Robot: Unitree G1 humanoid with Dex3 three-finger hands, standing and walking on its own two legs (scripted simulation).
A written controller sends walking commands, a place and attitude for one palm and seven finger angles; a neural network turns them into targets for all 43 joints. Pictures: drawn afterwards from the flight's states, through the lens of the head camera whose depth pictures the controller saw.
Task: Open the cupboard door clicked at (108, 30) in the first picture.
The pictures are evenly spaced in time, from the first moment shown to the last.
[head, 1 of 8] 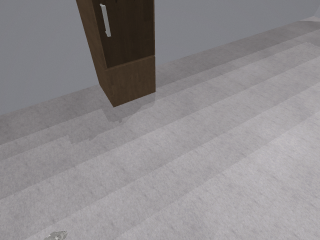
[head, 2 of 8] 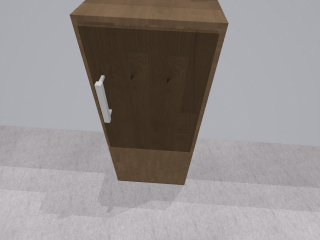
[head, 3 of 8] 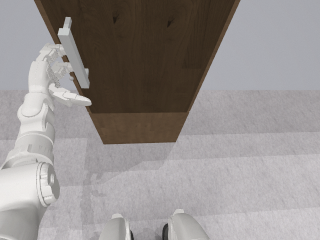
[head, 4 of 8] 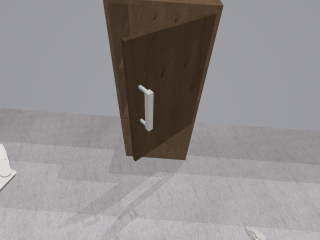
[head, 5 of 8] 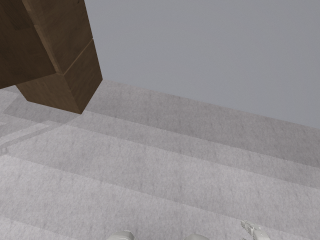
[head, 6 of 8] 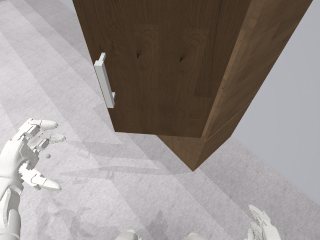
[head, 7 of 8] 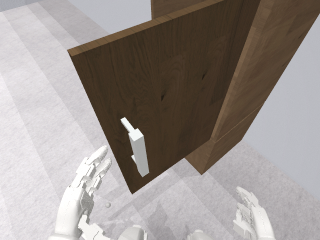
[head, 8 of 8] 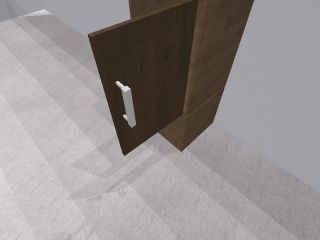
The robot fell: no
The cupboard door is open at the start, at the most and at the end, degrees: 0 87 87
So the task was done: yes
